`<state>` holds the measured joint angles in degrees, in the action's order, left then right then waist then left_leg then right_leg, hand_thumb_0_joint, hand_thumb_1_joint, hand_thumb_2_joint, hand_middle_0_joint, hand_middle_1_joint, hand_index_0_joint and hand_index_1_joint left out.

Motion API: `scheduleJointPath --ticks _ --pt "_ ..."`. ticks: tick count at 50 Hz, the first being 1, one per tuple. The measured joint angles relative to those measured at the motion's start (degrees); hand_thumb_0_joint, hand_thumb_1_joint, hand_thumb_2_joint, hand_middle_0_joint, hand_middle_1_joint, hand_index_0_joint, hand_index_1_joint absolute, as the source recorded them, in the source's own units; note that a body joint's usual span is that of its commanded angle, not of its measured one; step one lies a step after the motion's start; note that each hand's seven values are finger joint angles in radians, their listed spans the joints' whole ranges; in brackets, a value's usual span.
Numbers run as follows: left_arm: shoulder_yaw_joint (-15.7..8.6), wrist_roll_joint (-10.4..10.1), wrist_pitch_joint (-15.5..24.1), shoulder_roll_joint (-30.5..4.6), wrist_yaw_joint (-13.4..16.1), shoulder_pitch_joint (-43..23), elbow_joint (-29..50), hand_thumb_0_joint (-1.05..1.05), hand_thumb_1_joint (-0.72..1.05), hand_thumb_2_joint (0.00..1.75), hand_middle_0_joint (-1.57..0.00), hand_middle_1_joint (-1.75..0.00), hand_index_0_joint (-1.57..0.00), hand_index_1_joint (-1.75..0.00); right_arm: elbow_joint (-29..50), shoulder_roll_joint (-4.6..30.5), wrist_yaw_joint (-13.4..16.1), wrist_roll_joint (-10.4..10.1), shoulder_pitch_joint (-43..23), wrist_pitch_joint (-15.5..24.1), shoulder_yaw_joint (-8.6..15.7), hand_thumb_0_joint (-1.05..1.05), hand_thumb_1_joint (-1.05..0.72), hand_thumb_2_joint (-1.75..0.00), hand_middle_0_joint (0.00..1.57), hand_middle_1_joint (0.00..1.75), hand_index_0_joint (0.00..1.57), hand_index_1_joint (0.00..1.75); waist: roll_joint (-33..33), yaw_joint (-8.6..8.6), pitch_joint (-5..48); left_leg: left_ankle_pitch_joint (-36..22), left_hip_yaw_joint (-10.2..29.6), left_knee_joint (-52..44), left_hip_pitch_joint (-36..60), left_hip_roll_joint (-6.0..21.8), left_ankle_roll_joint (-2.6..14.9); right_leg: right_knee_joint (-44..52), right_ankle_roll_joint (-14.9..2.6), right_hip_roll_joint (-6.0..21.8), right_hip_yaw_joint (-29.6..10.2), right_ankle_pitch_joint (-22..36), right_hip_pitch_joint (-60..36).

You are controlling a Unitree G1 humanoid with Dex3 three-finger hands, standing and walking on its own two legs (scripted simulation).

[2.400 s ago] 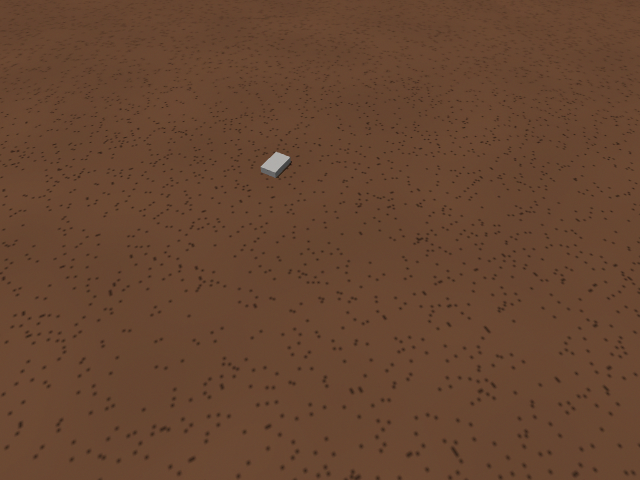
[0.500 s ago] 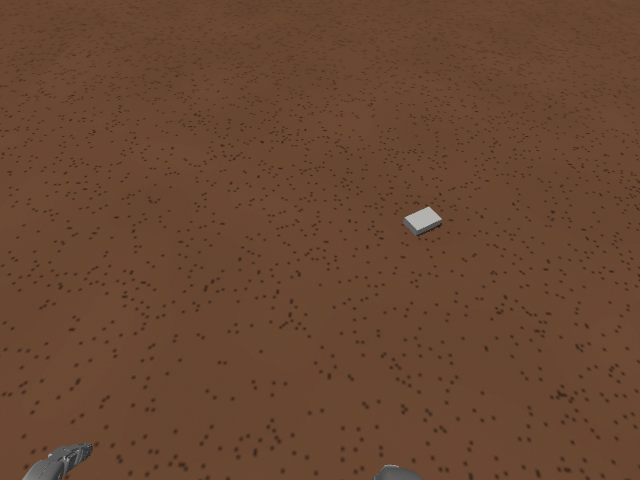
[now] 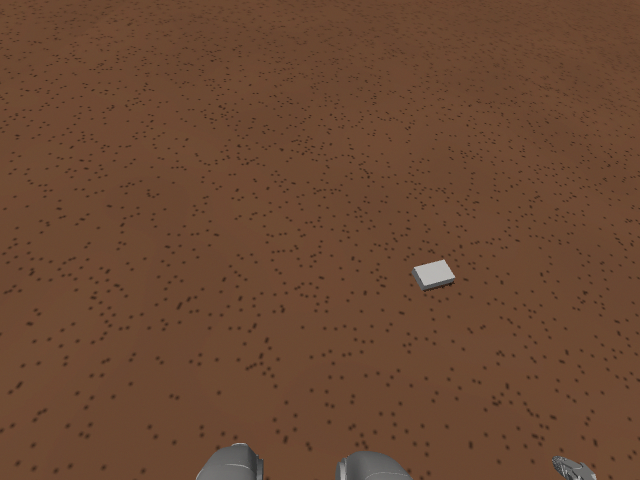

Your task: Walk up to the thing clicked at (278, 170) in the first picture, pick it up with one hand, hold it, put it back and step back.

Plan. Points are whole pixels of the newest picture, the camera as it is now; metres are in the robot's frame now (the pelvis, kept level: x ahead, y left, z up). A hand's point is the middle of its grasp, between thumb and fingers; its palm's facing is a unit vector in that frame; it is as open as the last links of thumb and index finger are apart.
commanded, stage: walk up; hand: left
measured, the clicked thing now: (433, 274) +0.88 -0.46 -0.73
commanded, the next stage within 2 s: none
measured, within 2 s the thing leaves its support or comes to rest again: neither
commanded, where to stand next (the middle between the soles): +0.64 -0.89 m, yaw +21 degrees
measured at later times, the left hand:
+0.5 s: hand (283, 465) +0.15 +0.05 -0.11, palm faces +0.18 -0.90 -0.39, open 7.4 cm
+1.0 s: hand (400, 356) +0.32 -0.13 -0.14, palm faces +0.17 -0.92 -0.35, open 7.4 cm
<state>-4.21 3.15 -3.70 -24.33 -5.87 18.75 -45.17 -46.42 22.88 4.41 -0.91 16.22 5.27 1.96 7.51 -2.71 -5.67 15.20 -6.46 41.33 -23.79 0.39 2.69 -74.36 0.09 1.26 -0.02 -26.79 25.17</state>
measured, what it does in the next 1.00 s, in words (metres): steps to the right: right foot, then left foot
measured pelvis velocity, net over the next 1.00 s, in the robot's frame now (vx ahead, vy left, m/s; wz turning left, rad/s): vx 0.27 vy -0.44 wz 0.23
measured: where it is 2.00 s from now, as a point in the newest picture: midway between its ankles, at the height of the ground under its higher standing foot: (557, 383)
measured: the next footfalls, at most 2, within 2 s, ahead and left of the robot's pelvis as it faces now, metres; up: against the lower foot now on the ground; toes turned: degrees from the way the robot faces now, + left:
right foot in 0.26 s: +0.21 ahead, -0.32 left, +0.00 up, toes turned +2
left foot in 0.68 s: +0.31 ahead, -0.19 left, +0.00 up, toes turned +17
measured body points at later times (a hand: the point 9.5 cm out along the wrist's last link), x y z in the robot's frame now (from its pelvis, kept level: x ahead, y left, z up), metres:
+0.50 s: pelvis +0.15 -0.24 +0.02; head +0.17 -0.24 +0.47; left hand +0.14 +0.09 -0.08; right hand +0.29 -0.57 -0.08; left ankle +0.19 -0.12 -0.64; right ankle +0.17 -0.32 -0.71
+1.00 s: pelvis +0.27 -0.44 -0.01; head +0.28 -0.40 +0.44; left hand +0.31 -0.08 -0.11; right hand +0.39 -0.79 -0.07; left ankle +0.27 -0.21 -0.70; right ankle +0.36 -0.63 -0.69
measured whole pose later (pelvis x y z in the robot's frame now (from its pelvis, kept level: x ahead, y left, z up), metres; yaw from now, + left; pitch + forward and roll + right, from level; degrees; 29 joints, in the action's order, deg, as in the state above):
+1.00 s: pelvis +0.27 -0.44 -0.01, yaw +13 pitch -1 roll +2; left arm -8.1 2.9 -5.5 -28.8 -7.1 13.4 -40.5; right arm -51.6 26.8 4.4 2.4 19.5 5.3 2.5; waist 7.0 0.8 -2.9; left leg 18.6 1.6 43.1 -24.7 9.3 -0.4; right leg -55.2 0.6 8.3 -6.7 -24.9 30.0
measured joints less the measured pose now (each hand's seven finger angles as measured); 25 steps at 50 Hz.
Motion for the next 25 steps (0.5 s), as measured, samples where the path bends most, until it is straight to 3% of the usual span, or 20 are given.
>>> scheduleJointPath --ticks 4,8,13,15,17,19,21,25 --pt "-1.01 -0.12 0.00 -1.63 -1.05 -2.87 1.76 0.01 0.90 0.89 -0.21 -0.30 -0.21 -0.30 -1.62 0.28 -0.70 0.73 3.64 0.83 -0.64 0.00 -0.90 -0.90 0.21 0.30 0.21 0.30 1.00 1.62 1.21 0.96 3.63 -1.77 2.61 1.92 -1.47 6.15 0.34 5.22 -3.70 3.09 6.46" --pt "-2.56 -0.05 -0.13 -3.72 -1.94 -5.32 3.20 0.01 0.90 0.89 -0.21 -0.30 -0.21 -0.30 -3.41 1.65 -1.80 2.00 6.14 1.15 -0.35 0.00 -0.90 -0.90 0.21 0.30 0.21 0.30 1.22 2.72 2.14 3.14 7.23 -1.32 3.03 4.33 -2.63 17.19 0.56 8.08 -5.95 4.61 7.76" --pt "-4.07 -0.03 -0.44 -5.67 -1.95 -6.02 3.02 0.01 0.90 0.89 -0.21 -0.30 -0.20 -0.30 -4.72 4.55 -2.02 2.82 7.42 0.49 0.88 0.00 -0.89 -0.90 0.21 0.30 0.21 0.30 -0.36 4.31 4.03 6.86 11.73 0.53 2.50 8.26 -3.37 26.72 0.36 7.11 -2.73 6.19 4.02" --pt "-4.25 0.17 0.57 -4.12 -1.38 -6.34 2.64 0.01 0.91 0.89 -0.20 -0.30 -0.20 -0.30 -6.14 6.83 -1.17 2.88 6.54 -0.76 1.82 0.00 -0.89 -0.90 0.21 0.30 0.21 0.30 -4.82 3.95 3.27 9.83 15.51 6.77 0.62 11.05 -0.87 25.22 2.04 4.04 0.84 6.65 2.82" --pt "-3.20 0.55 1.73 -2.42 -0.71 -5.77 2.86 0.01 0.91 0.89 -0.20 -0.30 -0.20 -0.30 -8.02 7.34 0.43 2.30 5.33 -2.46 2.52 0.01 -0.90 -0.90 0.21 0.30 0.21 0.30 -6.57 2.71 3.30 14.33 16.55 20.38 -4.01 7.51 -0.25 23.63 1.60 3.43 2.86 4.44 2.16" --pt "-2.37 -0.13 1.77 -0.82 -0.09 -4.41 2.24 0.01 0.90 0.89 -0.21 -0.30 -0.20 -0.30 -9.25 6.66 1.15 1.67 3.72 -2.98 2.42 0.01 -0.90 -0.90 0.20 0.30 0.20 0.30 -6.86 1.32 3.71 13.16 12.64 28.70 -7.29 3.95 -0.14 26.62 0.52 3.21 3.82 4.60 -0.51" --pt "-1.79 -0.37 1.83 0.27 0.39 -2.64 1.41 0.01 0.90 0.89 -0.21 -0.30 -0.21 -0.30 -9.38 5.90 0.79 0.84 2.37 -2.19 1.84 0.01 -0.90 -0.90 0.20 0.30 0.20 0.30 -7.37 0.30 4.23 10.11 8.85 29.63 -9.33 1.85 -0.01 31.68 -0.76 2.31 5.09 6.11 -3.82" --pt "-1.61 -0.25 2.15 0.24 1.07 -0.34 0.61 0.01 0.90 0.89 -0.21 -0.30 -0.21 -0.30 -7.61 4.00 -0.25 0.59 0.81 -0.11 0.44 0.01 -0.90 -0.90 0.20 0.30 0.20 0.30 -7.33 -1.75 3.41 6.65 4.40 21.14 -10.50 -0.38 -0.35 38.54 -3.72 -0.30 7.55 7.57 -8.66"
